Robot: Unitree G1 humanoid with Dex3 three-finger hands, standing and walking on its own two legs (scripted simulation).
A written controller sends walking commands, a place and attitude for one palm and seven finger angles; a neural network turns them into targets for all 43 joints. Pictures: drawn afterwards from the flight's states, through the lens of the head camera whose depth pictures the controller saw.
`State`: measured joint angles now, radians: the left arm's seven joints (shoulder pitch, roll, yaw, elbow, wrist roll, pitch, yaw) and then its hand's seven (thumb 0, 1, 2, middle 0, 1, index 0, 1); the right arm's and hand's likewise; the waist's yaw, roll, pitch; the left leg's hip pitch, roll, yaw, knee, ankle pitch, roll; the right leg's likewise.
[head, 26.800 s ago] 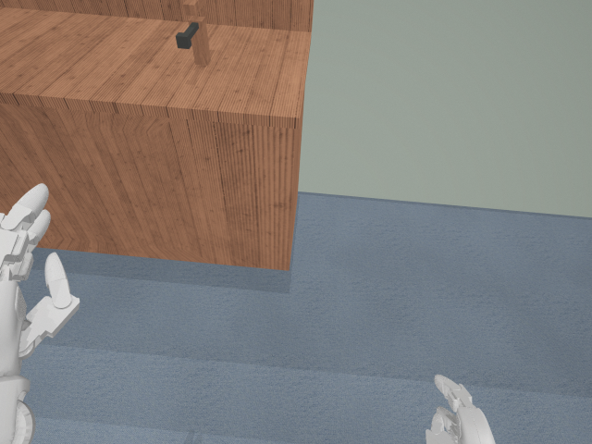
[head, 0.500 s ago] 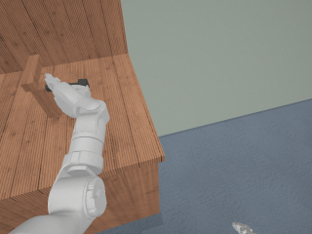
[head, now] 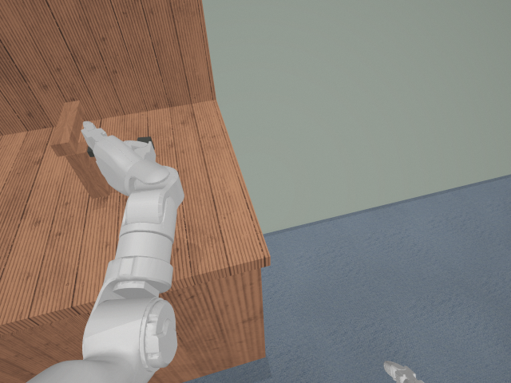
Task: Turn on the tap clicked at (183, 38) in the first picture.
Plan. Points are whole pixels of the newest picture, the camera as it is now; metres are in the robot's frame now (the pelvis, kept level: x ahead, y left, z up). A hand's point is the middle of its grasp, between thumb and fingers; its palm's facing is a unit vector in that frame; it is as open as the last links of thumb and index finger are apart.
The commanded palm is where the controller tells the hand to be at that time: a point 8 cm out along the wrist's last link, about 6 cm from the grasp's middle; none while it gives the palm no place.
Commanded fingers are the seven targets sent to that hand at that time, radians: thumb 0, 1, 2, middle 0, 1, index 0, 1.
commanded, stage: lift the hand up off the lever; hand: left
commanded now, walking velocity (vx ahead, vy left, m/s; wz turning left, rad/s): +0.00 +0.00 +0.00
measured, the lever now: (145, 147) +0.49 +0.24 +0.12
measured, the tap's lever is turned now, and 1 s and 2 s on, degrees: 79 79 79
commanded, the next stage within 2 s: draw the hand back beside the body in 0.88 s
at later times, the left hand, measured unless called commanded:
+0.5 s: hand (144, 137) +0.43 +0.21 +0.19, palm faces +0.82 -0.58 -0.05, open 7.8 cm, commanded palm +0.37 +0.22 +0.20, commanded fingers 0.00 0.90 0.90 -0.15 -0.15 -0.15 -0.15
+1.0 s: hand (141, 139) +0.41 +0.20 +0.20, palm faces +0.79 -0.61 -0.05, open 7.8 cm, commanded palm +0.35 +0.22 +0.20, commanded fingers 0.00 0.90 0.90 -0.15 -0.16 -0.15 -0.16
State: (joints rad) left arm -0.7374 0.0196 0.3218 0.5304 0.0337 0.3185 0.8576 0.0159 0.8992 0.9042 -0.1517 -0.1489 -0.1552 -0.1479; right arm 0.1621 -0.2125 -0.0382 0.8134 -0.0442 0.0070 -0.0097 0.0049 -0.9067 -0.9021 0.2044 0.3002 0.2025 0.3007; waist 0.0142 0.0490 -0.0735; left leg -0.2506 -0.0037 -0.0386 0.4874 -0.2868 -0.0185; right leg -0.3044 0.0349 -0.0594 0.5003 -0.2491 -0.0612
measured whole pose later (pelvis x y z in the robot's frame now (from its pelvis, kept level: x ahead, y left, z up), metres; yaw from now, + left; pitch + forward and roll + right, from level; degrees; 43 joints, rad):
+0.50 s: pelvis +0.00 +0.00 +0.00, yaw -1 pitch +3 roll +1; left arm -0.79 0.06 0.37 0.54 0.03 0.35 0.85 0.02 0.90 0.90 -0.15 -0.15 -0.16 -0.15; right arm 0.15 -0.21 -0.03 0.81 -0.04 0.01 -0.02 0.01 -0.91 -0.90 0.20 0.30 0.20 0.30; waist 0.01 0.05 -0.07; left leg -0.23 0.00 -0.03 0.45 -0.27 -0.02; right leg -0.29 0.04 -0.05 0.46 -0.23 -0.06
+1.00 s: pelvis +0.00 +0.00 +0.00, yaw +0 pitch +0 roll +0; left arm -0.74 -0.01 0.27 0.41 0.01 0.44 0.84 0.02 0.90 0.90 -0.15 -0.15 -0.15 -0.15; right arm 0.05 -0.19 -0.01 0.81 -0.02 0.01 -0.01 0.01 -0.91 -0.90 0.20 0.30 0.20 0.30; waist 0.06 0.06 -0.06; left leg -0.17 -0.01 -0.04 0.42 -0.26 -0.02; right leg -0.22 0.03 -0.06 0.44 -0.22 -0.06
